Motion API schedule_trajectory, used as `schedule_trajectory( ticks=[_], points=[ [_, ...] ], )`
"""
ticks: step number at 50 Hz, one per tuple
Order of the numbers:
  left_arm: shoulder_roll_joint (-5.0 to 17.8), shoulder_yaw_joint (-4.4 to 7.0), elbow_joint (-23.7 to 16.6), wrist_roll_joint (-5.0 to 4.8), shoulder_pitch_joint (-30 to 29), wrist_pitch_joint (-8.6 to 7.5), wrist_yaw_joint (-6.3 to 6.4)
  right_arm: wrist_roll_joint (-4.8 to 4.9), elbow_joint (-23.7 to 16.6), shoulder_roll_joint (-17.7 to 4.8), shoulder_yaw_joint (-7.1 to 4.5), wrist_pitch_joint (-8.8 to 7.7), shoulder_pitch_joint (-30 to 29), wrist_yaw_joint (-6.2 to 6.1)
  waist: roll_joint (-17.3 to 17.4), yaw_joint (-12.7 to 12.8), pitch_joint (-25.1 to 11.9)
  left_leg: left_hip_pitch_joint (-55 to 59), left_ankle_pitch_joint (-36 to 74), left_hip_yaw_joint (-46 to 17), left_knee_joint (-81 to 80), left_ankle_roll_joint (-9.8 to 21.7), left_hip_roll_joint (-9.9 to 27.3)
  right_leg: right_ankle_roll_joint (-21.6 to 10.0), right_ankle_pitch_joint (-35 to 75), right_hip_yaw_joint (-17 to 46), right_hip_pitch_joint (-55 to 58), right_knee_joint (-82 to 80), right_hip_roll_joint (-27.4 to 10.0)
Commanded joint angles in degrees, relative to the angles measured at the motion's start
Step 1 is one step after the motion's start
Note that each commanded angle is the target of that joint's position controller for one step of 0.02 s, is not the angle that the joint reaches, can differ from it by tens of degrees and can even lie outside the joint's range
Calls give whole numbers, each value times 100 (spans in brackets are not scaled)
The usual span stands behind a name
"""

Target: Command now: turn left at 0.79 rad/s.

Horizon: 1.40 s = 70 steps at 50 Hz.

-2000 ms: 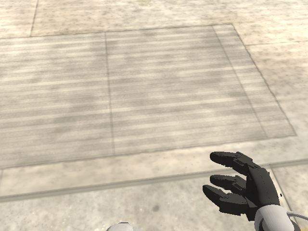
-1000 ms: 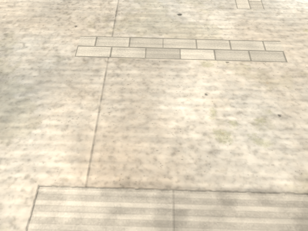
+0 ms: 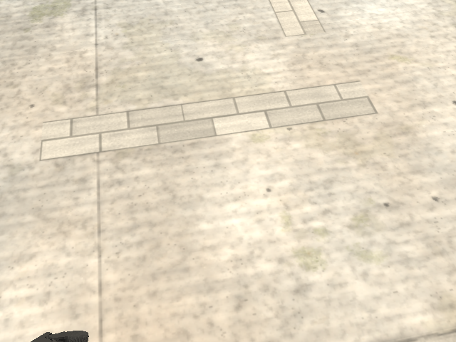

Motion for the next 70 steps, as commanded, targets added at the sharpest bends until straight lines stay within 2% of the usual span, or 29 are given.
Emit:
schedule_trajectory(
  ticks=[1, 2, 3, 4, 6, 8, 11, 16, 21, 23, 24, 25, 26, 27, 28, 31, 34, 40, 46, 48, 49, 50, 51, 52, 54, 57, 62, 67, 70],
  points=[
    [611, 222, -18, -15, 732, -119, 1, 117, -484, -834, -257, -69, -226, -28, 1065, 336, -1088, 423, -1625, -1417, -638, 641, 692, -269, 968, -41, 1188, -1647, -317],
    [927, 285, -54, 101, 749, -74, 28, 91, -415, -553, -192, -59, 112, -12, 103, 162, -1230, -450, -2602, -692, 592, 356, 153, -669, 939, 894, 1973, -1761, -1463],
    [1300, 311, -173, 455, 415, -74, -24, 123, -654, -665, -249, -161, -32, 14, -1742, 45, -852, -1641, -2935, 378, 1983, 124, -392, -1381, 1870, 2356, 1369, -1992, -2696],
    [1025, 267, -317, 518, 19, -141, 4, 2, -587, -1140, -381, -234, -61, 42, -1405, -24, -598, -1735, -2617, 506, 3078, -100, 228, -1637, 2238, 2198, 1014, -2047, -2956],
    [479, 96, -446, 327, -488, -146, 133, -42, -251, -1073, -387, -129, 234, 33, -668, -170, -516, -1573, -1813, 778, 3946, -204, 333, -1205, 2318, 883, 872, -1760, -2107],
    [464, 36, -414, 223, -381, -102, 229, -40, -244, -783, -283, -41, 341, 56, -675, -83, -396, -1842, -1481, 1059, 4827, -335, 470, -1212, 3029, 258, 922, -1661, -1942],
    [569, 38, -294, 281, 167, -12, 295, 52, -579, -610, -140, -44, -255, 91, -795, 292, -311, -2313, -1116, 1504, 4380, -563, 849, -1388, 3185, -178, 1417, -1721, -1936],
    [970, 177, -154, 262, 512, 65, 243, -30, -871, -379, 14, -56, -589, 214, -884, 527, -518, -1863, -1344, 1749, 3198, -625, 1185, -1556, 3455, -525, 1723, -1681, -2306],
    [1049, 148, 31, 15, 464, -3, 31, -100, -796, -244, 87, -75, -404, 212, -1029, 317, -699, -188, -1701, 1986, 1321, -214, 717, -1571, 3617, -558, 1175, -1347, -2260],
    [561, -78, 188, -79, 351, -80, -51, -165, -475, -108, 115, -105, 156, 199, -859, -78, -814, 1439, -72, 1955, -889, 109, 628, -1154, 3279, -674, 599, -882, -1964],
    [314, -197, 285, 33, 650, -176, -132, -213, -412, -419, 63, -121, 394, 139, -537, -30, -1111, 2674, 1076, 1496, -815, 155, 1045, -680, 2498, -824, -57, -643, -1679],
    [2, -351, 136, 326, 721, -244, -223, -343, -529, -976, -19, -115, 649, 46, 916, 66, -1585, 3737, 4109, 212, -78, 630, 2513, -165, -496, -1082, -1104, 469, -1247],
    [305, -231, 172, 131, 791, -209, -194, -428, -512, -846, 3, -163, 241, 38, 1408, 21, -1742, 2820, 3712, 146, -144, 1694, 3117, 100, -1680, -756, -1259, 1202, -1084],
    [973, -31, 165, -42, 544, -134, -124, -406, -587, -842, -35, -223, 78, 83, 1077, -179, -1357, 2348, 3025, 358, -383, 1884, 2855, 202, -1670, -723, -1377, 2115, -1016],
    [1094, 81, 174, -118, 544, -49, -63, -356, -503, -909, -77, -251, -67, 63, 1104, -108, -1021, 2156, 2441, 660, -496, 1713, 2626, 226, -1471, -718, -1775, 2826, -958],
    [900, 137, 262, -34, 869, 202, 43, -145, -394, -618, -34, -372, -150, -5, 964, 2, -718, 1577, -1616, 938, -1394, 1252, 2482, 231, -242, -660, -2108, 3575, -1156],
    [752, 161, 27, -51, 654, 121, 6, -183, -200, -417, 6, -605, -17, -37, 860, -7, -424, 1826, -3122, 795, -1994, 1022, 2644, 131, 580, -614, -2854, 3662, -1309],
    [305, 64, -306, 40, 413, 127, -152, -284, -12, -627, -132, -641, -260, -51, 452, 99, -116, 1616, -305, 2391, -1712, 1086, 2585, 221, 954, -732, -2193, 2148, -1491],
    [563, 142, -639, -14, 314, 398, -283, 34, 110, -988, -303, -494, -503, 183, 509, 173, -227, 1627, 858, 2910, -757, 832, 2786, -224, 532, -1333, -1163, 941, -1245],
    [784, 307, -543, -4, 906, 417, -234, 157, 202, -925, -304, -434, -527, 253, 248, 553, -616, 1567, 1921, 3313, 604, 458, 2519, -571, 945, -1664, -17, 39, -752],
    [1220, 511, -326, 29, 1691, 372, -107, 126, 291, -717, -245, -436, -241, 307, -443, 863, -852, 868, 1539, 3475, 2110, 83, 2055, -903, 2058, -1305, 1188, -660, -494],
    [2081, 677, -418, -49, 1826, 342, -10, -297, -57, -100, -58, -456, -195, 284, -2254, 488, -780, -1183, -3297, 3373, 4256, -400, 1258, -1518, 4857, 945, 2176, -613, -1818],
    [2226, 608, -777, 202, 1552, 100, -145, -284, -248, -400, -90, -540, -157, 208, -1970, 412, -1965, -2116, -3663, 1792, 5421, -491, 612, -2714, 3219, 3443, 2512, -1446, -2781],
    [1828, 500, -787, 190, 1444, -62, -256, -103, -259, -763, -156, -567, -714, 148, -835, 666, -1765, -2384, -3086, 1372, 5420, -338, 766, -2517, 2473, 2951, 2402, -1778, -2713],
    [1390, 360, -748, -22, 965, -113, -163, -188, -205, -669, -121, -610, -867, -6, -399, 336, -1038, -2372, -2126, 1162, 4673, -92, 1022, -1896, 1787, 2209, 1657, -1699, -2205],
    [1222, 271, -955, 84, 318, -24, 38, -270, -87, -716, -153, -552, -718, 11, -554, -24, -1006, -1615, -1334, 1153, 4003, -94, 859, -1582, 2598, 1531, 814, -1649, -1696],
    [1147, 214, -885, 57, 471, 49, 194, -220, 155, -489, -23, -455, -547, 30, -528, 51, -1222, -1597, -825, 1212, 3269, -410, 701, -1499, 3307, 1234, 947, -1342, -1557],
    [389, -158, -613, 288, 363, 17, 141, -165, 241, -245, 124, -381, -594, 86, -749, 202, -1101, -672, -382, 1338, 2345, -436, 1172, -1334, 3089, 745, 571, -1412, -1513],
    [626, -121, -431, 386, 356, -35, 30, -80, 147, -459, 85, -401, -715, 139, -890, 370, -671, -239, -757, 1569, 1852, -278, 1096, -1448, 2908, 643, 409, -1517, -1632]
  ],
)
